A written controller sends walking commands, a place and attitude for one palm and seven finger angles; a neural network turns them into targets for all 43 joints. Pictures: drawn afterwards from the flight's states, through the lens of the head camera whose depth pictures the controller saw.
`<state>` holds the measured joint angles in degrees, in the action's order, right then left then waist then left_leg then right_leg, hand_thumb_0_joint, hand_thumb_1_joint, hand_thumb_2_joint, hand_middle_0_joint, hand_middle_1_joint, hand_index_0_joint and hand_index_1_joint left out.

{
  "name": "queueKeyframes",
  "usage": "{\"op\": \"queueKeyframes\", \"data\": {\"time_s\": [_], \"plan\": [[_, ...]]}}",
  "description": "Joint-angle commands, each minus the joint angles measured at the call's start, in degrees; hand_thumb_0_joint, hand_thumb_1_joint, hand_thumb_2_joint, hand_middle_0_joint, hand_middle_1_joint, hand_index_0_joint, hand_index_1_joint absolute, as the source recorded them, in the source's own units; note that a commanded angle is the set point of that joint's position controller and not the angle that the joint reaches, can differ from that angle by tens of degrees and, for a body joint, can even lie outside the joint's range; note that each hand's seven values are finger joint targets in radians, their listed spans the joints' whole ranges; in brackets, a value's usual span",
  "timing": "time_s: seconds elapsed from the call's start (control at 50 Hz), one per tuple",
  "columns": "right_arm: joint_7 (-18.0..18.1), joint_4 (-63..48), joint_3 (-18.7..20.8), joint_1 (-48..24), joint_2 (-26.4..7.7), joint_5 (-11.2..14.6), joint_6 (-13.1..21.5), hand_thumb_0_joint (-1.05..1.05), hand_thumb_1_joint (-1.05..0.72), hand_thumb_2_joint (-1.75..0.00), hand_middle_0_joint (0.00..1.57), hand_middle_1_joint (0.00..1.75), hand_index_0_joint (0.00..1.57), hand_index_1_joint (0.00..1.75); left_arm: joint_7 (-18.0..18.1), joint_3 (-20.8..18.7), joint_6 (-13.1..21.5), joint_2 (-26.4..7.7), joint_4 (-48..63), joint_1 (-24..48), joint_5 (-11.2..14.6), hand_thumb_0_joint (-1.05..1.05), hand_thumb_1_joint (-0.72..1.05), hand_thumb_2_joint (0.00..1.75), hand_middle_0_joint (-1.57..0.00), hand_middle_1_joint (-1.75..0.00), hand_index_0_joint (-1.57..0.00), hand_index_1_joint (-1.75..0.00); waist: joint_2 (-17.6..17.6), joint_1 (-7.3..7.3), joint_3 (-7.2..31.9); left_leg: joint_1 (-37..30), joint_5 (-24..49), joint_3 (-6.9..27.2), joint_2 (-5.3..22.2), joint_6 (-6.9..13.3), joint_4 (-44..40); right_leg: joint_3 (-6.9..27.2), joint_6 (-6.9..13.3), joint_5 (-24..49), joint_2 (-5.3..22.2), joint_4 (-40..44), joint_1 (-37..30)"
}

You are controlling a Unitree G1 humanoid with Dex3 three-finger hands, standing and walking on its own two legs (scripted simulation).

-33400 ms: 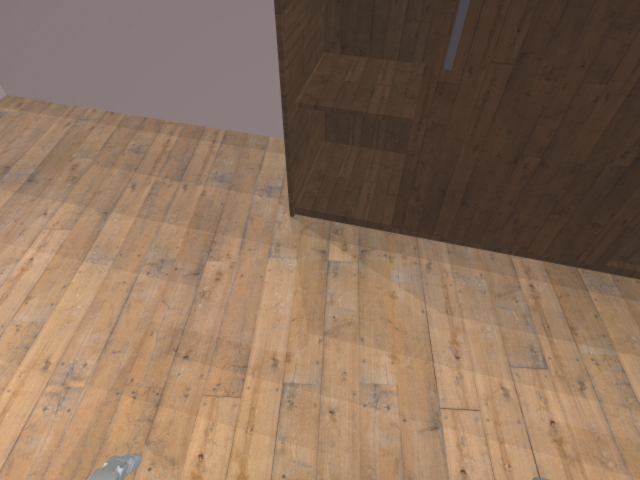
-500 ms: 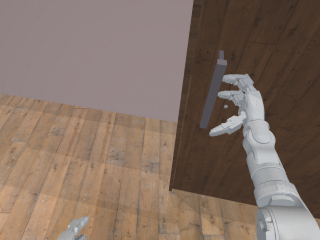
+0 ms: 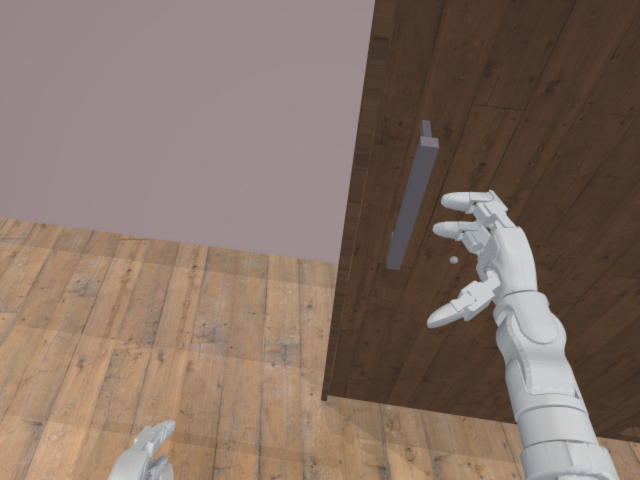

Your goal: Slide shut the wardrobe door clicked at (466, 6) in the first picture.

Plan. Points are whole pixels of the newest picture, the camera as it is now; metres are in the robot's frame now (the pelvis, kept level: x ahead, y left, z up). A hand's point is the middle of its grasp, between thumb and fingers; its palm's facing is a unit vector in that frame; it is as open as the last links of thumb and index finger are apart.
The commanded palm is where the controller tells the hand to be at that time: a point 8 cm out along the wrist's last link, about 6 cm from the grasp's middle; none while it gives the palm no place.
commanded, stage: slip the hand off the handle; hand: right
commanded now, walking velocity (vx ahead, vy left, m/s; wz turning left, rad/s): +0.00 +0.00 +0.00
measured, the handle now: (408, 201) +0.47 -0.09 +0.12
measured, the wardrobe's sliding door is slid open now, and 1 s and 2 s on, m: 0.00 0.00 0.00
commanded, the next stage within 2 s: draw the hand back to the body in 0.44 s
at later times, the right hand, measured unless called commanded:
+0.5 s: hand (464, 325) +0.27 -0.13 +0.12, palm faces -0.09 +0.99 -0.13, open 14.7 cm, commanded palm +0.25 -0.18 +0.13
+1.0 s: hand (531, 345) +0.24 -0.18 +0.14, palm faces +0.13 +0.99 -0.04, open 14.7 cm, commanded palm +0.20 -0.23 +0.15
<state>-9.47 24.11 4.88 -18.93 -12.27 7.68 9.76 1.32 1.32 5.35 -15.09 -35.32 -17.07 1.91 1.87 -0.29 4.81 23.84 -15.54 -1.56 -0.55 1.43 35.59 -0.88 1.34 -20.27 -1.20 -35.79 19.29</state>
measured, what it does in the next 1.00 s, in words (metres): stands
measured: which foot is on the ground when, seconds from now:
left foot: down 0.00-1.00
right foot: down 0.00-1.00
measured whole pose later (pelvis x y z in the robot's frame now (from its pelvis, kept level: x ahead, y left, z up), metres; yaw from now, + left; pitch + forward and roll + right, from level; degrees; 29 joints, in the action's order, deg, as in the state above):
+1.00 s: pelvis +0.00 +0.00 +0.00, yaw -2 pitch -3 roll +0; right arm -4.6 -12.8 6.7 8.1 -12.3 12.5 -11.2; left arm 4.7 4.7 9.6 -13.5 -34.6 -11.2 1.9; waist 2.8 3.9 3.2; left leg 14.5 -15.0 -3.3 -0.3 1.6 32.5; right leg 1.0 1.1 -19.4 -1.4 -33.4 10.9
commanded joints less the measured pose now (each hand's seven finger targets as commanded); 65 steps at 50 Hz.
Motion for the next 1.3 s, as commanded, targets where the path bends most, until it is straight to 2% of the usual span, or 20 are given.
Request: {"op": "queueKeyframes", "data": {"time_s": [0.0,0.06,0.18,0.26,0.38,0.44,0.48,0.54,0.56,0.6,0.66,0.68,0.8,0.9,0.92,1.04,1.06,1.1,1.2,1.28], "plan": [[2.38,-17.41,3.91,-17.89,-9.24,-0.07,2.02,0.00,0.55,-0.20,0.25,1.15,0.25,1.15,0.97,-2.30,2.94,-6.38,10.16,6.50,0.34,0.00,0.90,0.90,-0.20,-0.30,-0.20,-0.30,-3.60,1.05,11.24,-10.65,11.44,1.74,0.72,0.36,-4.70,1.24,0.25,10.98,0.09,5.24,-0.27],[3.27,-22.89,3.72,-16.38,-9.45,-0.53,2.16,0.00,0.55,-0.20,0.25,1.15,0.25,1.15,1.30,-2.05,3.48,-5.70,10.74,7.56,0.18,0.00,0.90,0.90,-0.20,-0.30,-0.20,-0.30,-0.39,1.49,12.76,-11.54,11.39,1.96,0.70,0.45,-4.79,1.11,0.16,11.21,0.03,5.11,-2.11],[1.75,-24.04,3.41,-9.62,-9.32,1.20,1.36,0.00,0.55,-0.20,0.25,1.15,0.25,1.15,2.36,-1.26,4.53,-5.68,10.83,9.33,0.17,0.00,0.90,0.90,-0.20,-0.30,-0.20,-0.30,-5.86,1.17,9.00,-12.17,5.57,3.24,0.85,-0.33,-7.40,1.05,0.60,6.24,-0.20,5.37,0.20],[0.06,-24.81,1.18,-6.44,-7.36,1.97,-0.54,0.00,0.55,-0.20,0.25,1.15,0.25,1.15,2.81,-0.61,5.28,-5.32,11.28,10.81,0.48,0.00,0.90,0.90,-0.20,-0.30,-0.20,-0.30,-3.28,1.44,5.62,-10.60,-0.04,4.04,1.46,-0.39,-9.06,1.04,0.46,2.83,-0.65,5.60,0.72],[-0.38,-32.88,-0.39,-3.32,-6.60,2.19,-0.76,0.00,0.55,-0.20,0.25,1.15,0.25,1.15,2.81,-0.41,6.96,-5.06,12.13,11.15,0.20,0.00,0.90,0.90,-0.20,-0.30,-0.20,-0.30,-3.36,1.47,7.52,-10.99,1.02,3.19,1.30,-0.36,-8.19,1.81,0.51,4.53,-0.60,5.25,-1.34],[0.54,-35.70,1.29,-0.27,-7.68,2.20,-0.67,0.00,0.55,-0.20,0.25,1.15,0.25,1.15,2.76,-0.19,7.78,-4.92,12.05,11.25,-0.20,0.00,0.90,0.90,-0.20,-0.30,-0.20,-0.30,-2.49,2.41,8.01,-11.56,2.93,2.76,1.27,-0.32,-7.34,2.15,0.31,5.56,-0.61,5.35,-1.40],[1.60,-34.53,2.70,-2.00,-9.42,1.86,-0.97,0.00,0.55,-0.20,0.25,1.15,0.25,1.15,3.11,-0.19,7.82,-5.13,10.97,10.98,-0.29,0.00,0.90,0.90,-0.20,-0.30,-0.20,-0.30,-5.80,1.52,5.97,-10.57,0.02,3.20,1.14,-0.65,-8.35,2.26,0.44,4.05,-0.46,5.23,-0.25],[2.31,-33.68,2.10,-2.54,-8.53,1.30,-1.41,0.00,0.55,-0.20,0.25,1.15,0.25,1.15,3.42,0.13,7.83,-4.90,10.62,11.87,-0.26,0.00,0.90,0.90,-0.20,-0.30,-0.20,-0.30,-3.90,1.51,4.24,-9.80,-2.40,3.49,1.40,-0.58,-8.85,2.09,0.33,2.54,-0.64,5.61,0.12],[5.79,-30.73,8.50,-0.29,-4.20,9.80,-6.57,0.00,0.55,-0.20,0.25,1.15,0.25,1.15,3.82,0.24,8.11,-3.67,10.39,14.73,1.04,0.00,0.90,0.90,-0.20,-0.30,-0.20,-0.30,-4.69,5.36,6.53,-13.15,-3.99,3.14,1.57,-0.04,-10.43,2.39,-0.36,2.11,-0.95,6.46,1.10],[7.85,-37.24,7.16,-0.47,-4.50,8.98,-10.91,0.00,0.55,-0.20,0.25,1.15,0.25,1.15,4.12,0.51,8.68,-3.93,10.36,15.64,0.69,0.00,0.90,0.90,-0.20,-0.30,-0.20,-0.30,-0.60,5.31,9.05,-14.75,-1.50,2.37,1.68,-0.10,-10.20,2.14,-0.55,4.30,-0.71,7.34,-2.00],[9.10,-43.31,2.75,3.54,-4.34,3.18,-12.70,0.00,0.55,-0.20,0.25,1.15,0.25,1.15,3.34,0.43,8.67,-3.93,10.81,13.60,-0.03,0.00,0.90,0.90,-0.20,-0.30,-0.20,-0.30,3.62,4.58,10.10,-15.17,9.09,0.90,1.32,0.34,-6.92,2.11,-0.44,12.31,-0.33,7.20,-4.81],[8.95,-43.90,0.48,5.16,-3.44,1.77,-12.58,0.00,0.55,-0.20,0.25,1.15,0.25,1.15,3.01,0.44,8.54,-4.09,10.85,12.74,-0.20,0.00,0.90,0.90,-0.20,-0.30,-0.20,-0.30,0.55,3.40,9.19,-14.43,10.57,0.40,1.13,0.14,-6.52,2.49,-0.22,13.64,-0.02,6.89,-4.93],[4.08,-45.67,4.07,11.42,-5.17,5.70,-14.50,0.00,0.55,-0.20,0.25,1.15,0.25,1.15,3.81,0.49,8.07,-4.67,10.77,13.85,0.11,0.00,0.90,0.90,-0.20,-0.30,-0.20,-0.30,-6.36,3.85,4.91,-14.32,9.25,0.31,0.61,-0.34,-8.19,2.62,0.02,11.19,0.24,7.59,-3.73],[5.06,-49.93,5.87,11.98,-6.09,5.61,-17.19,0.00,0.55,-0.20,0.25,1.15,0.25,1.15,4.13,0.98,7.45,-4.03,10.68,15.35,0.35,0.00,0.90,0.90,-0.20,-0.30,-0.20,-0.30,1.75,4.34,2.46,-12.76,5.47,-0.23,0.65,0.33,-8.63,3.05,-0.74,10.04,0.09,8.78,-5.35],[5.41,-51.00,6.28,12.14,-6.61,5.38,-17.28,0.00,0.55,-0.20,0.25,1.15,0.25,1.15,4.15,1.02,7.43,-4.01,10.80,15.03,0.20,0.00,0.90,0.90,-0.20,-0.30,-0.20,-0.30,1.41,4.41,2.85,-13.08,6.29,-0.45,0.57,0.39,-8.30,3.39,-0.82,10.96,0.18,8.81,-5.73],[3.80,-55.39,8.04,14.80,-8.59,6.11,-15.93,0.00,0.37,-0.29,0.24,1.04,0.24,1.04,4.57,0.96,8.37,-4.17,10.76,14.23,-0.08,0.00,0.90,0.90,-0.20,-0.30,-0.20,-0.30,-0.69,4.33,5.89,-15.24,10.24,-0.68,0.28,0.26,-7.94,3.75,-0.82,13.98,0.37,8.55,-7.53],[9.14,-59.40,10.07,16.00,-17.21,-0.88,-11.34,0.00,0.33,-0.31,0.24,1.02,0.24,1.02,4.39,0.47,8.45,-3.99,10.02,13.93,-1.97,0.00,0.90,0.90,-0.20,-0.30,-0.20,-0.30,-0.85,4.50,3.29,-17.18,10.21,0.94,1.22,0.00,-10.63,3.46,0.01,14.26,-0.18,9.87,-6.36],[11.38,-51.74,7.29,23.82,-10.91,-1.37,-9.80,0.00,0.26,-0.34,0.24,0.98,0.24,0.98,3.94,0.75,7.97,-3.57,8.71,13.39,-2.43,0.00,0.90,0.90,-0.20,-0.30,-0.20,-0.30,-3.73,3.74,-2.32,-15.65,7.05,0.35,1.30,-0.20,-11.41,3.43,-0.15,11.59,0.08,10.99,-4.25],[13.18,-52.05,7.86,24.97,-11.45,-2.82,-6.24,0.00,0.08,-0.43,0.23,0.87,0.23,0.87,3.78,0.23,6.24,-3.62,8.21,13.49,-2.19,0.00,0.90,0.90,-0.20,-0.30,-0.20,-0.30,2.04,3.47,-3.02,-16.54,4.35,0.92,1.36,-0.23,-14.09,2.48,-0.32,9.62,0.34,13.00,-7.21],[14.66,-55.46,11.49,25.53,-15.01,-3.67,-3.59,0.00,-0.07,-0.50,0.23,0.79,0.23,0.79,4.12,-0.21,6.54,-3.89,8.30,13.92,-2.61,0.00,0.90,0.90,-0.20,-0.30,-0.20,-0.30,-0.35,4.17,1.45,-20.14,4.92,0.67,1.23,-0.14,-14.68,2.79,-0.09,10.73,0.35,14.35,-9.24]]}}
